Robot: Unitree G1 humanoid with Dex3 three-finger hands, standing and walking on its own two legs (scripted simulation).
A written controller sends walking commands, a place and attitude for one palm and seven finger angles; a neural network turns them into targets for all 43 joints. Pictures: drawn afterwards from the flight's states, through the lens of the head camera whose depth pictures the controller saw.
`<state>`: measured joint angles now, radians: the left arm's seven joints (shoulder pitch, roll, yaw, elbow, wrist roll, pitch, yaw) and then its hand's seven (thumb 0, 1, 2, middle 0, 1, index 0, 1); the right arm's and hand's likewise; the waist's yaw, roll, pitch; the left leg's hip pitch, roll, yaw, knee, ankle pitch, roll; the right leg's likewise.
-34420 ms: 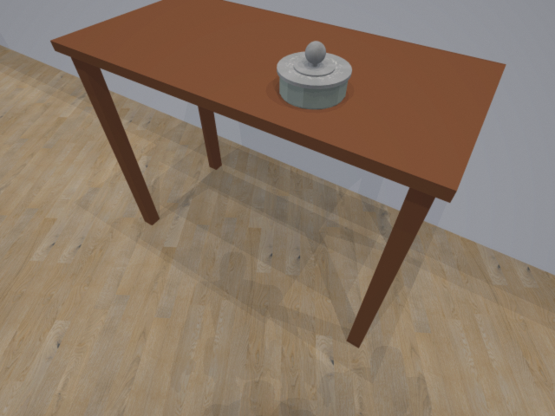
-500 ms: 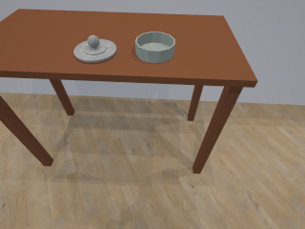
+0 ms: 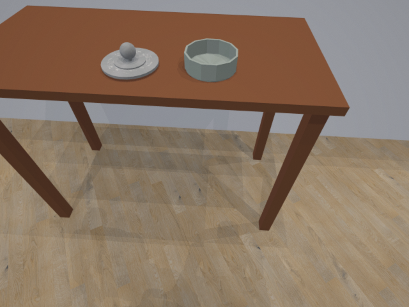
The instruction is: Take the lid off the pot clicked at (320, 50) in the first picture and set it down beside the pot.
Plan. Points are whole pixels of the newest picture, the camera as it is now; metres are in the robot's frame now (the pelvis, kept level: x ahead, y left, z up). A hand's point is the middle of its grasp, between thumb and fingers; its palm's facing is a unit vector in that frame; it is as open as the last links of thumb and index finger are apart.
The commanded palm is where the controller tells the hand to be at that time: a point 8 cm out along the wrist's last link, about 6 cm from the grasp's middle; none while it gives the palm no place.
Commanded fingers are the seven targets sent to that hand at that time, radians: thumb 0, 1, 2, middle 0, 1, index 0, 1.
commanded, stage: let the arm hang, fingers relaxed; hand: left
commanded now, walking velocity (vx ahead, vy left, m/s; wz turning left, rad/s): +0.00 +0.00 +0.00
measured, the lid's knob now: (127, 50) +0.75 +0.25 +0.12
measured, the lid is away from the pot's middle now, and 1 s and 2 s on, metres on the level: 0.24 0.24 0.24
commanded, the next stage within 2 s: look to check the result in 0.36 s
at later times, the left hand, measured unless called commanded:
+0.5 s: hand out of the picture +0.01 +0.17 -0.18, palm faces +0.02 -0.98 -0.20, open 7.3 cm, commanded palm none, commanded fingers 0.00 0.90 0.90 -0.20 -0.30 -0.20 -0.30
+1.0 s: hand out of the picture +0.00 +0.16 -0.18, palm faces +0.02 -0.98 -0.19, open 7.3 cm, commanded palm none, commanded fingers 0.00 0.90 0.90 -0.20 -0.30 -0.20 -0.30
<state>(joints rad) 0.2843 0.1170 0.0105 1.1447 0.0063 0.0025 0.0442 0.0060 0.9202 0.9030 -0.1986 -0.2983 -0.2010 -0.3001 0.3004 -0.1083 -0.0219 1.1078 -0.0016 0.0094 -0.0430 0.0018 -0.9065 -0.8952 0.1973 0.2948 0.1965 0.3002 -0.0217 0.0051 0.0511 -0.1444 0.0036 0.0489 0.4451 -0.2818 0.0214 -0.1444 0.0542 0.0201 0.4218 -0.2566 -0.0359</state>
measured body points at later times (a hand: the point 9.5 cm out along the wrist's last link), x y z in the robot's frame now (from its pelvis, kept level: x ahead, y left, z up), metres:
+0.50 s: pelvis +0.00 +0.00 +0.00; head +0.02 -0.01 +0.45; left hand +0.01 +0.22 -0.16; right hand -0.02 -0.21 -0.16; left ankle -0.03 +0.10 -0.74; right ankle -0.02 -0.10 -0.74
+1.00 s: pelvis +0.00 -0.01 +0.00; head +0.02 -0.01 +0.45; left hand +0.00 +0.21 -0.16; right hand -0.02 -0.22 -0.16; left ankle -0.03 +0.10 -0.74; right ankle -0.02 -0.10 -0.74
